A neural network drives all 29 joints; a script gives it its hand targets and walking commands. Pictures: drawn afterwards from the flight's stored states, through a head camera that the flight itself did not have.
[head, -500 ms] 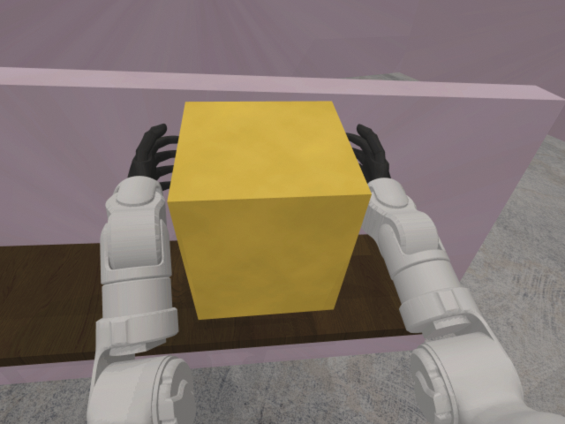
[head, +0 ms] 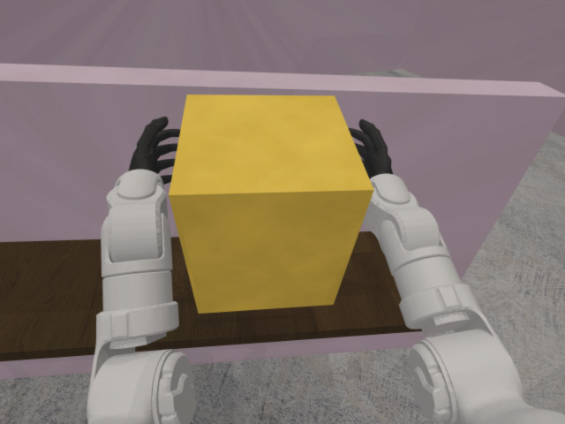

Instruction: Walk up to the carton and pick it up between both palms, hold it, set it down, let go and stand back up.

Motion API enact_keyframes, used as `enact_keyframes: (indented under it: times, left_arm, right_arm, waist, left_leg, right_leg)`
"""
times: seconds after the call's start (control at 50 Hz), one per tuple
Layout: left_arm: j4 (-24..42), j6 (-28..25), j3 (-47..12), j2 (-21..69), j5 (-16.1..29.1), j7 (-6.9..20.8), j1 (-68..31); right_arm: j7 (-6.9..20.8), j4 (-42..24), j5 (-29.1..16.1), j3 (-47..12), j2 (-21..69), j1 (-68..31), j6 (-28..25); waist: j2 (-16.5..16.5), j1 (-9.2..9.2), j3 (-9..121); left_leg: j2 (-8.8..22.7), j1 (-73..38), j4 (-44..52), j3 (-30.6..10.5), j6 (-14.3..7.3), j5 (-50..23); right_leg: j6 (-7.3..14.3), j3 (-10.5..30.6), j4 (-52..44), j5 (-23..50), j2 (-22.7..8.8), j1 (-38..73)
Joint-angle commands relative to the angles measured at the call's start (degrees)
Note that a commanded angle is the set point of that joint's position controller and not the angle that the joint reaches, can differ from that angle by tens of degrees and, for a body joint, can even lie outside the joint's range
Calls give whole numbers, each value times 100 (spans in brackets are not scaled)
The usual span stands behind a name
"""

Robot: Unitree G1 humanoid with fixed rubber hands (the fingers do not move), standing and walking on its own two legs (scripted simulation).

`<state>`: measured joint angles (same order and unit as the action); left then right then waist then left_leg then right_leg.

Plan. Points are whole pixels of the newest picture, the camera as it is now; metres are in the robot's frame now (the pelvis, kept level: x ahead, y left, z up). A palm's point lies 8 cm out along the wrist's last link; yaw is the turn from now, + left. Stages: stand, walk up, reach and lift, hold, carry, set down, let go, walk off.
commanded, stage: hold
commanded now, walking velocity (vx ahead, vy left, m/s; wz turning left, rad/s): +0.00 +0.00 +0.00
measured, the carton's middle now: (265, 206) +0.38 +0.01 +0.16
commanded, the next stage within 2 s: none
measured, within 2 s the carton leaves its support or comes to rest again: neither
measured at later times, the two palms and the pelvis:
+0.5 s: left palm (147, 176) +0.36 +0.16 +0.23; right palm (375, 177) +0.37 -0.14 +0.23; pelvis +0.00 +0.00 +0.00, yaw +0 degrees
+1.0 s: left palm (145, 179) +0.36 +0.16 +0.23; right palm (373, 178) +0.36 -0.14 +0.23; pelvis +0.00 +0.00 +0.00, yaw +0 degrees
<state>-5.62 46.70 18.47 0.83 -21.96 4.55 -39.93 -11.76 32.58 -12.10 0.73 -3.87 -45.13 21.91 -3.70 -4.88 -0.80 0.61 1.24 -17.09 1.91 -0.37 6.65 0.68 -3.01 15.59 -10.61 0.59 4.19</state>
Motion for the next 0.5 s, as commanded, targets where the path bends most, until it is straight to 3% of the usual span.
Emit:
enact_keyframes:
  times: [0.0,0.06,0.12,0.2,0.24,0.26,0.32,0.36,0.4,0.48]
  left_arm:
    - [275,-326,-2349,2867,984,704,-3385]
    - [175,-242,-2203,2800,842,773,-3091]
    - [559,-252,-2353,2864,945,800,-3148]
    - [497,-265,-2408,2828,999,776,-3209]
    - [260,-267,-2373,2799,932,778,-3287]
    - [415,-303,-2388,2835,961,763,-3372]
    - [518,-309,-2544,2952,1028,736,-3272]
    - [409,-278,-2464,2898,1020,730,-3163]
    - [526,-286,-2507,2903,1072,732,-3169]
    - [286,-277,-2225,2775,932,803,-3155]
  right_arm:
    - [534,-1366,-433,-1571,3121,-4107,-315]
    - [517,-1327,-428,-1585,3051,-3974,-298]
    - [459,-1744,-647,-1807,3162,-4120,-354]
    - [421,-1707,-623,-1780,3189,-4099,-303]
    - [473,-1480,-482,-1558,3104,-4064,-277]
    - [512,-1513,-470,-1606,3182,-4114,-284]
    - [520,-1697,-524,-1667,3189,-4097,-325]
    - [479,-1746,-540,-1745,3190,-4148,-307]
    - [433,-1854,-624,-1834,3196,-4128,-305]
    - [436,-1572,-485,-1707,3162,-4027,-244]
  waist:
    - [407,-106,1675]
    - [390,-38,1508]
    - [392,-35,1845]
    - [409,-81,1662]
    - [471,-131,1355]
    - [446,-55,1463]
    - [566,-87,1663]
    - [383,-61,1754]
    - [406,-73,1905]
    - [177,-40,1533]
  left_leg:
    - [-198,-1042,4,142,73,-840]
    - [-208,-953,54,165,47,-887]
    - [-245,-1113,-113,141,101,-1378]
    - [-247,-1006,-75,139,88,-1088]
    - [-222,-813,88,166,82,-608]
    - [-200,-775,115,165,60,-605]
    - [-189,-931,5,126,109,-977]
    - [-223,-1020,-56,135,77,-1029]
    - [-235,-1166,-157,109,104,-1326]
    - [-244,-875,77,152,10,-717]
  right_leg:
    - [-349,-205,-249,705,239,-352]
    - [-335,-169,-227,894,202,-161]
    - [-398,-172,-143,1441,220,23]
    - [-419,-176,-173,1209,211,-142]
    - [-368,-181,-258,656,185,-365]
    - [-339,-191,-235,575,209,-331]
    - [-318,-191,-185,866,235,-213]
    - [-374,-178,-185,1019,237,-189]
    - [-419,-181,-131,1391,242,-65]
    - [-433,-170,-210,961,212,-166]
